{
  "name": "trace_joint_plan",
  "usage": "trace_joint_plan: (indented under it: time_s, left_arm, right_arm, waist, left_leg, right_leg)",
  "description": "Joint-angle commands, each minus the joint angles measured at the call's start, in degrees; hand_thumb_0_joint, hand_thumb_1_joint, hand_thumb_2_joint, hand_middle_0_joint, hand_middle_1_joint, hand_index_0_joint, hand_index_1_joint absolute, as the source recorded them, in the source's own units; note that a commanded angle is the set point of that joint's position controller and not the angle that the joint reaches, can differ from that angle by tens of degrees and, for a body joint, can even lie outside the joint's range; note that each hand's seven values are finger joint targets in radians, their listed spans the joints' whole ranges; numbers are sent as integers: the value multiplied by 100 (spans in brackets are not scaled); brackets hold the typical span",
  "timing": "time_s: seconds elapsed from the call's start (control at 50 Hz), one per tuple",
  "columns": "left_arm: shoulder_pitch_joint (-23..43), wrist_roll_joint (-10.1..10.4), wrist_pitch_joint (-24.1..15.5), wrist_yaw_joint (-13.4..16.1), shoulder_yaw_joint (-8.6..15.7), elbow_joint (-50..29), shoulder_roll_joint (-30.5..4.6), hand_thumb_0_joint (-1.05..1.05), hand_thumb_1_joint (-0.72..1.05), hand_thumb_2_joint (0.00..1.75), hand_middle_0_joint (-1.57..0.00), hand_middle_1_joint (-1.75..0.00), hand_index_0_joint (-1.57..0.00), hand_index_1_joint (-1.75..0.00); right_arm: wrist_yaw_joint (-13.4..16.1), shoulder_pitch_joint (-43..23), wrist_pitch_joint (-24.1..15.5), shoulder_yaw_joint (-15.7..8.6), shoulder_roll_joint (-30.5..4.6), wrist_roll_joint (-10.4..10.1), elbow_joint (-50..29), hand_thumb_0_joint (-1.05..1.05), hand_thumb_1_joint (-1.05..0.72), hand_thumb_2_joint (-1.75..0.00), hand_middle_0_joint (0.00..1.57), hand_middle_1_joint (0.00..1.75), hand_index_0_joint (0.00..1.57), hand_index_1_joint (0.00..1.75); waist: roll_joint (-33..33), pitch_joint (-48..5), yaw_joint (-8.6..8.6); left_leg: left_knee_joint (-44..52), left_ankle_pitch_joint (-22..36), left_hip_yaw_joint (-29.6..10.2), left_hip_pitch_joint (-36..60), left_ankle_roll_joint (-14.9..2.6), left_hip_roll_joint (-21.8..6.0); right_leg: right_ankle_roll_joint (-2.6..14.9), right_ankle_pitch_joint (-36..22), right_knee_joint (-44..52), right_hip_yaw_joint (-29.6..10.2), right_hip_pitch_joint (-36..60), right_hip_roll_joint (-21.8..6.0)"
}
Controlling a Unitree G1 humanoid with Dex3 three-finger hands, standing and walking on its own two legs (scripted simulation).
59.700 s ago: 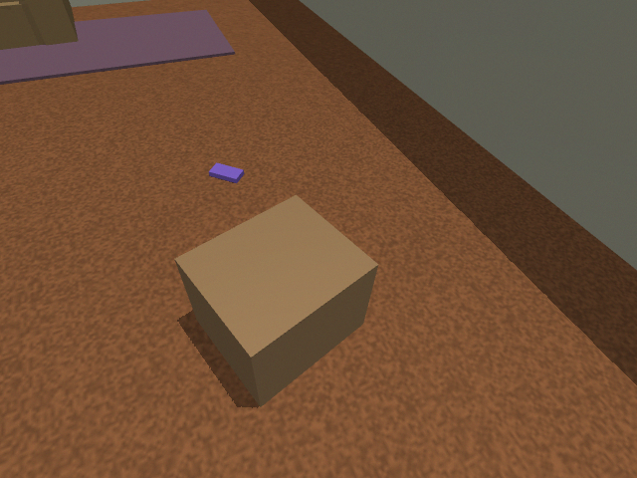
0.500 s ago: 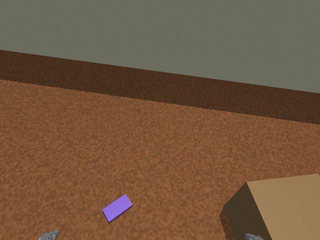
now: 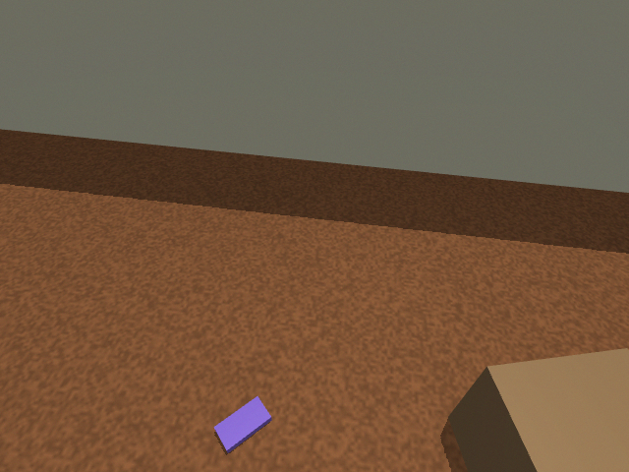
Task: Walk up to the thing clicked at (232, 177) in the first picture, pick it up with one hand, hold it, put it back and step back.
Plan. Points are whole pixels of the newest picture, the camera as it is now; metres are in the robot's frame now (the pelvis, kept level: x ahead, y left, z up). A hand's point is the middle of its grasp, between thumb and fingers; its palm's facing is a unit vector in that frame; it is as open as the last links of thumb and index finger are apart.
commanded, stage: stand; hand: left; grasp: from above
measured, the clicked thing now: (243, 423) +0.44 +0.19 -0.76
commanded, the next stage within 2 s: step back in 1.72 s
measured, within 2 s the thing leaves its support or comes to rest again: neither
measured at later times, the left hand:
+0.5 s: hand out of the picture +0.06 +0.22 -0.16, palm faces +0.00 -0.95 -0.32, open 7.4 cm
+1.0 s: hand out of the picture +0.10 +0.23 -0.15, palm faces -0.02 -0.94 -0.33, open 7.4 cm
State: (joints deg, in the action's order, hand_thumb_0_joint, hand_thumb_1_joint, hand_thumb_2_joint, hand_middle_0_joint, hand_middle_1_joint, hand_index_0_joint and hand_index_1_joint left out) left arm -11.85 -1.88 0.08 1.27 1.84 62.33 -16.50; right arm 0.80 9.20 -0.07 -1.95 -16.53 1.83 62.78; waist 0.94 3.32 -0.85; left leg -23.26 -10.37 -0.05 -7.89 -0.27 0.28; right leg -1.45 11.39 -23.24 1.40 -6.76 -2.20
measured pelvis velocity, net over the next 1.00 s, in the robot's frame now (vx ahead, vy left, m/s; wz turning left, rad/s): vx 0.03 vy -0.01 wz -0.02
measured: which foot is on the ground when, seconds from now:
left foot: down 0.00-1.00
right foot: down 0.00-1.00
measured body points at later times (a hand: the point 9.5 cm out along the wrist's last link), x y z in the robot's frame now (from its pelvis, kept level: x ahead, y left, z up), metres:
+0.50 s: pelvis +0.01 -0.01 +0.00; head +0.00 -0.02 +0.45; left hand +0.06 +0.27 -0.14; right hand +0.06 -0.30 -0.14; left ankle +0.03 +0.12 -0.74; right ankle +0.02 -0.13 -0.74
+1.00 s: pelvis +0.03 -0.01 +0.01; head +0.03 -0.02 +0.45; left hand +0.10 +0.28 -0.13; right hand +0.09 -0.31 -0.13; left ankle +0.03 +0.12 -0.74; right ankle +0.02 -0.13 -0.74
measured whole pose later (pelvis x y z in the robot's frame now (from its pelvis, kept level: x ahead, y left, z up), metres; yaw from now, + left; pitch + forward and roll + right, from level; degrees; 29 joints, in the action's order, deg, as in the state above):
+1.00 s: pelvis +0.03 -0.01 +0.01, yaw -1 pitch -3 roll +0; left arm -6.9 -0.9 -0.6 0.6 1.4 65.7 -17.7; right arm 0.5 6.3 -0.6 -0.6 -18.4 1.2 66.2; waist 0.5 3.2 0.1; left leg -18.6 -10.2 0.7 -5.5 1.0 -1.4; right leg -0.4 10.7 -18.4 0.7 -4.8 -0.5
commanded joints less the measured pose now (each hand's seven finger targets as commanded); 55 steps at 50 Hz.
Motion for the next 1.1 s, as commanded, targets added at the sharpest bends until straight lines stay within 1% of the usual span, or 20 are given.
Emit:
trace_joint_plan:
  time_s: [0.0,0.04,0.1,0.12,0.14,0.22,0.24,0.26,0.28,0.32,0.36,0.44,0.58,0.64,0.72,0.8,0.82,0.98,1.04,1.08]
  left_arm:
    - [221,-8,-137,71,172,-218,-1053,0,90,90,-20,-30,-20,-30]
    - [335,7,-156,69,184,-211,-1135,0,90,90,-20,-30,-20,-30]
    - [307,20,-162,76,171,-139,-1139,0,90,90,-20,-30,-20,-30]
    - [315,16,-152,73,161,-114,-1150,0,90,90,-20,-30,-20,-30]
    - [369,22,-158,71,165,-114,-1162,0,90,90,-20,-30,-20,-30]
    - [351,40,-155,61,159,-52,-1196,0,90,90,-20,-30,-20,-30]
    - [412,33,-156,63,163,-53,-1231,0,90,90,-20,-30,-20,-30]
    - [411,39,-160,59,167,-63,-1243,0,90,90,-20,-30,-20,-30]
    - [392,44,-156,53,161,-33,-1231,0,90,90,-20,-30,-20,-30]
    - [428,59,-158,51,168,-22,-1214,0,90,90,-20,-30,-20,-30]
    - [472,73,-156,42,169,-9,-1239,0,90,90,-20,-30,-20,-30]
    - [542,75,-156,27,165,-2,-1198,0,90,90,-20,-30,-20,-30]
    - [527,80,-135,10,140,74,-1164,0,90,90,-20,-30,-20,-30]
    - [585,84,-149,14,142,69,-1198,0,90,90,-20,-30,-20,-30]
    - [706,93,-170,22,164,10,-1260,0,90,90,-20,-30,-20,-30]
    - [635,99,-152,10,144,72,-1231,0,90,90,-20,-30,-20,-30]
    - [665,93,-167,9,151,57,-1253,0,90,90,-20,-30,-20,-30]
    - [769,106,-191,14,143,13,-1311,0,90,90,-20,-30,-20,-30]
    - [767,115,-198,10,146,-5,-1325,0,90,90,-20,-30,-20,-30]
    - [791,112,-190,11,142,-12,-1325,0,90,90,-20,-30,-20,-30]
  right_arm:
    - [44,-346,-113,-244,-1114,-26,-339,0,-90,-90,20,30,20,30]
    - [29,-256,-117,-233,-1124,-31,-292,0,-90,-90,20,30,20,30]
    - [26,-332,-105,-212,-1092,-42,-233,0,-90,-90,20,30,20,30]
    - [23,-326,-100,-208,-1105,-39,-226,0,-90,-90,20,30,20,30]
    - [26,-276,-101,-206,-1147,-39,-207,0,-90,-90,20,30,20,30]
    - [14,-292,-84,-179,-1159,-44,-152,0,-90,-90,20,30,20,30]
    - [7,-261,-80,-175,-1149,-48,-154,0,-90,-90,20,30,20,30]
    - [16,-270,-90,-182,-1191,-52,-150,0,-90,-90,20,30,20,30]
    - [12,-272,-87,-163,-1163,-55,-128,0,-90,-90,20,30,20,30]
    - [20,-291,-98,-145,-1157,-49,-121,0,-90,-90,20,30,20,30]
    - [20,-243,-103,-119,-1158,-51,-89,0,-90,-90,20,30,20,30]
    - [41,-285,-140,-99,-1202,-57,-67,0,-90,-90,20,30,20,30]
    - [47,-348,-141,-75,-1233,-76,-22,0,-90,-90,20,30,20,30]
    - [41,-323,-141,-70,-1214,-64,-2,0,-90,-90,20,30,20,30]
    - [47,-365,-149,-88,-1296,-66,-15,0,-90,-90,20,30,20,30]
    - [39,-438,-142,-73,-1276,-74,9,0,-90,-90,20,30,20,30]
    - [36,-478,-154,-85,-1282,-72,-15,0,-90,-90,20,30,20,30]
    - [27,-483,-137,-92,-1320,-74,20,0,-90,-90,20,30,20,30]
    - [29,-524,-149,-86,-1350,-76,7,0,-90,-90,20,30,20,30]
    - [31,-572,-153,-91,-1357,-77,-12,0,-90,-90,20,30,20,30]
  waist:
    - [-68,81,-3]
    - [-146,-20,55]
    - [-142,13,16]
    - [-211,95,33]
    - [-116,38,57]
    - [-127,140,27]
    - [-175,126,63]
    - [-147,7,58]
    - [-60,89,54]
    - [19,-76,50]
    - [-9,59,61]
    - [23,-158,53]
    - [-81,-87,30]
    - [-185,-143,61]
    - [-129,-297,89]
    - [-74,-145,48]
    - [-95,-285,62]
    - [-74,-339,92]
    - [-4,-497,85]
    - [-7,-495,85]
  left_leg:
    - [777,-651,-694,-123,-108,-572]
    - [719,-385,-612,-65,-108,-541]
    - [693,-319,-611,2,-116,-570]
    - [695,-358,-595,16,-93,-553]
    - [686,-321,-590,-5,-114,-577]
    - [701,-413,-573,-30,-108,-570]
    - [678,-329,-548,-54,-108,-569]
    - [681,-202,-541,78,-97,-582]
    - [700,-325,-545,-25,-95,-590]
    - [700,-148,-532,17,-111,-618]
    - [778,-197,-530,-85,-89,-611]
    - [769,167,-517,46,-90,-673]
    - [836,161,-510,116,-79,-682]
    - [811,392,-481,218,-72,-702]
    - [745,749,-432,329,-58,-720]
    - [848,383,-458,188,-59,-712]
    - [781,650,-441,368,-75,-745]
    - [746,779,-412,333,-51,-750]
    - [692,1048,-373,418,-69,-777]
    - [709,1096,-369,484,-49,-777]
  right_leg:
    - [175,400,656,-502,-338,-373]
    - [183,287,734,-580,-236,-439]
    - [180,322,781,-605,-278,-465]
    - [174,478,838,-595,-415,-432]
    - [183,301,838,-617,-281,-460]
    - [175,517,908,-647,-383,-445]
    - [193,509,933,-668,-328,-475]
    - [208,415,934,-700,-328,-488]
    - [190,415,917,-654,-337,-448]
    - [218,70,859,-671,-147,-483]
    - [203,113,850,-648,-170,-449]
    - [220,-331,768,-638,2,-476]
    - [199,-291,790,-594,-86,-446]
    - [195,-393,805,-596,-95,-455]
    - [193,-845,767,-607,-2,-493]
    - [182,-484,827,-595,-41,-461]
    - [204,-684,794,-604,-14,-492]
    - [188,-914,820,-607,82,-504]
    - [200,-1270,751,-602,224,-533]
    - [209,-1269,735,-584,176,-516]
